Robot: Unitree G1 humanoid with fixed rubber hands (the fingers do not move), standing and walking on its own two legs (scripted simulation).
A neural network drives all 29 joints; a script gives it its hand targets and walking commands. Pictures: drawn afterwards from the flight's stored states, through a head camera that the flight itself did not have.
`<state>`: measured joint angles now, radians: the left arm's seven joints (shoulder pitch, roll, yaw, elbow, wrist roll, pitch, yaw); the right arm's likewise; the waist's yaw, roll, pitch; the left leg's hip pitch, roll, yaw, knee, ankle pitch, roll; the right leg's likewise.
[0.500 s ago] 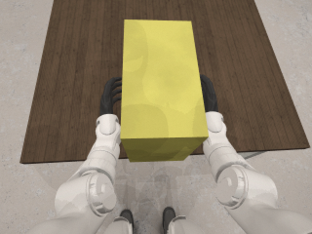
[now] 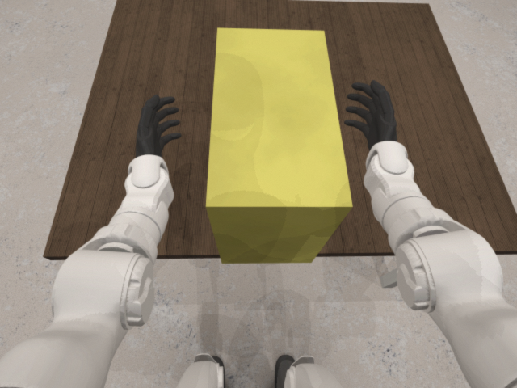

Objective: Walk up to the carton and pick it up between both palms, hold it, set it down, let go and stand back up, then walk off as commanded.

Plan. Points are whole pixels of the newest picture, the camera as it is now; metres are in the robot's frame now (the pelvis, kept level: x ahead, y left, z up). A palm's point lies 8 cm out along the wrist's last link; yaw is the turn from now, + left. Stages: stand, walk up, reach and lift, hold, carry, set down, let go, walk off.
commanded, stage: set down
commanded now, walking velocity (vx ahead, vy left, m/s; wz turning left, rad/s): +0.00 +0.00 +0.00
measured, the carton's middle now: (268, 156) +0.49 +0.01 -0.02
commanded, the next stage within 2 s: none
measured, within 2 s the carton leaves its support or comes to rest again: neither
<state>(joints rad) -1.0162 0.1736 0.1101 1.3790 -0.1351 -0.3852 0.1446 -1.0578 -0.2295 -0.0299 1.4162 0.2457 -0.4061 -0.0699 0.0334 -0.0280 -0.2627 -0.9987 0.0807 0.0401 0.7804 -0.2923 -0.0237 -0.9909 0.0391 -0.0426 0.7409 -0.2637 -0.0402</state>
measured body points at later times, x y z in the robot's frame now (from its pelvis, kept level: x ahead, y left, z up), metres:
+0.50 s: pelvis -0.01 -0.02 +0.02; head +0.06 +0.01 +0.47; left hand +0.47 +0.21 +0.15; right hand +0.49 -0.16 +0.16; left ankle +0.02 +0.13 -0.69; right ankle +0.03 -0.10 -0.69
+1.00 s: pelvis +0.01 +0.00 +0.05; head +0.05 +0.02 +0.49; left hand +0.41 +0.19 +0.10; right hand +0.43 -0.16 +0.11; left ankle +0.02 +0.13 -0.69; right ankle +0.03 -0.10 -0.69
